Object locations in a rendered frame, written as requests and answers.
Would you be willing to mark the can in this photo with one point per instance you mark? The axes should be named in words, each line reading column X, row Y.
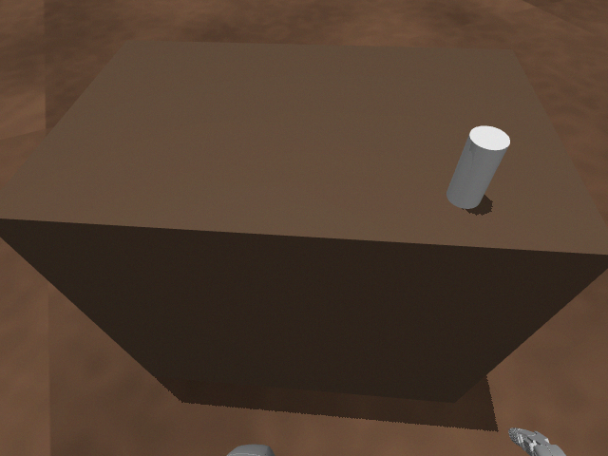
column 484, row 149

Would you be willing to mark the right robot hand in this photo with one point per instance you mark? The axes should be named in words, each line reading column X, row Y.
column 534, row 443

